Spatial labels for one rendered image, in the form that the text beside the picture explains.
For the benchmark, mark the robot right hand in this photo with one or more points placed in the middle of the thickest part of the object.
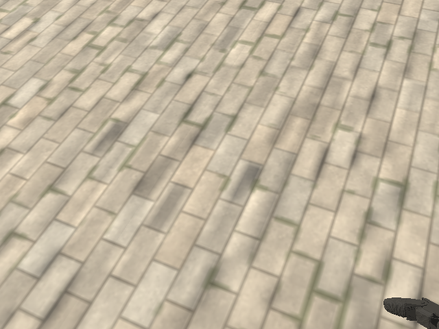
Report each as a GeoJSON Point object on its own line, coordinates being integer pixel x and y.
{"type": "Point", "coordinates": [424, 311]}

